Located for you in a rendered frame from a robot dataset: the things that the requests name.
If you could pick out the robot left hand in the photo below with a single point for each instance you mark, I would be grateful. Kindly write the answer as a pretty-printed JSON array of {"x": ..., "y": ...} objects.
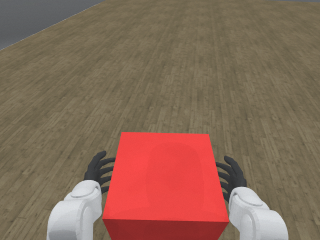
[{"x": 94, "y": 171}]

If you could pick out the right robot forearm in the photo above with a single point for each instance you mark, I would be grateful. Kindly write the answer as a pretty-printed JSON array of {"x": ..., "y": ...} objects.
[{"x": 253, "y": 218}]

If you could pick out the robot right hand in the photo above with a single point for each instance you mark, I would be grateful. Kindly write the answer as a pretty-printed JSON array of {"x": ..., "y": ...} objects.
[{"x": 235, "y": 178}]

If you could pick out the carton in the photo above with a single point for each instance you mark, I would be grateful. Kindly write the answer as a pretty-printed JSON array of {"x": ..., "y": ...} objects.
[{"x": 165, "y": 186}]

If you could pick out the left robot forearm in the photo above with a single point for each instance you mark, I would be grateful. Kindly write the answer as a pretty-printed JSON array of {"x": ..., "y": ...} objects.
[{"x": 73, "y": 217}]

